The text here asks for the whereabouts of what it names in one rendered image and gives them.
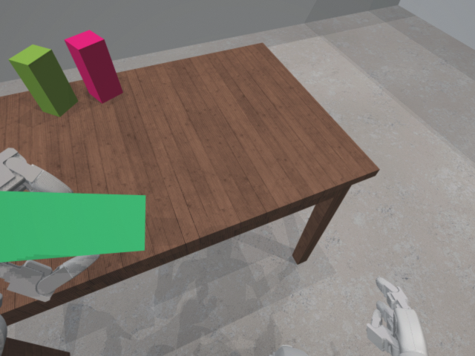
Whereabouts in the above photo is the robot right hand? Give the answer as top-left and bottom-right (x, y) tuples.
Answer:
(367, 277), (429, 356)

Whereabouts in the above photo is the table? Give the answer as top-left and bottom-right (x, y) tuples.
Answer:
(0, 43), (380, 356)

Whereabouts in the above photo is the sponge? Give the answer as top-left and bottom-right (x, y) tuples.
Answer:
(0, 191), (145, 263)

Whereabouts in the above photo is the robot left hand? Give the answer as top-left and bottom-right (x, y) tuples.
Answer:
(0, 148), (100, 302)

